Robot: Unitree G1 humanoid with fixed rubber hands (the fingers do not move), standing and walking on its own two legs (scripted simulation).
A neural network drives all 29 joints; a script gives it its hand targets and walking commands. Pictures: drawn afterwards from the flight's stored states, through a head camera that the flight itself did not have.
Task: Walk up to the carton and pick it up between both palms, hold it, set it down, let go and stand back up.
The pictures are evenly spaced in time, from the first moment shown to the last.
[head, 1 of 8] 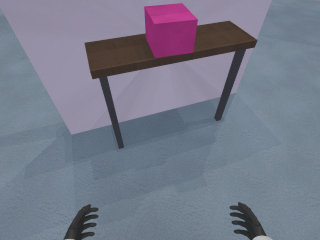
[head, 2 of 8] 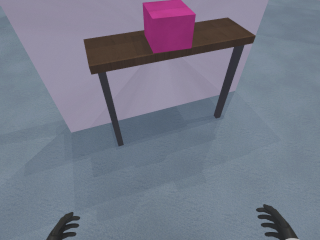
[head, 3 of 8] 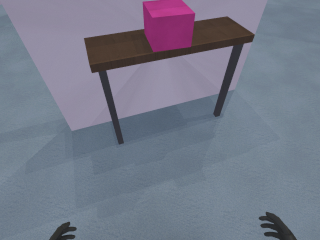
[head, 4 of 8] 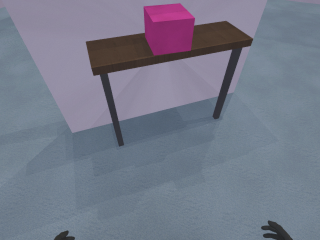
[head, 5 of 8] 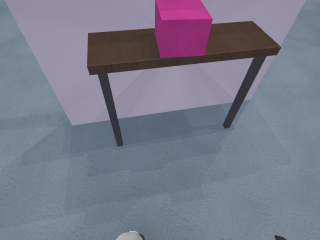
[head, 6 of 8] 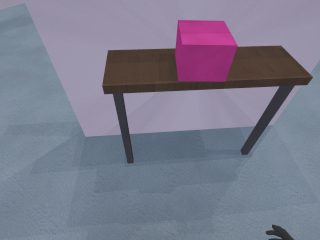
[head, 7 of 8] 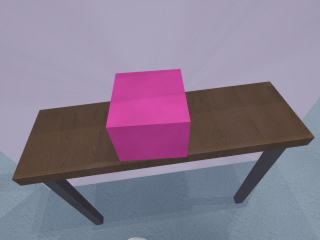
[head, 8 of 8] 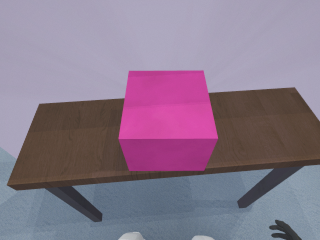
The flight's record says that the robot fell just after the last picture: no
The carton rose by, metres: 0.00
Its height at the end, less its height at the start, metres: +0.00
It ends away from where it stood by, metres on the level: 0.00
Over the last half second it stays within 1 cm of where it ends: yes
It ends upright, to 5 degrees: yes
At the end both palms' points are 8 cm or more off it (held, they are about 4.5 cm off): yes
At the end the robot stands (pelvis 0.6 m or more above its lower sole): yes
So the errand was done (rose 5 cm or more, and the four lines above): no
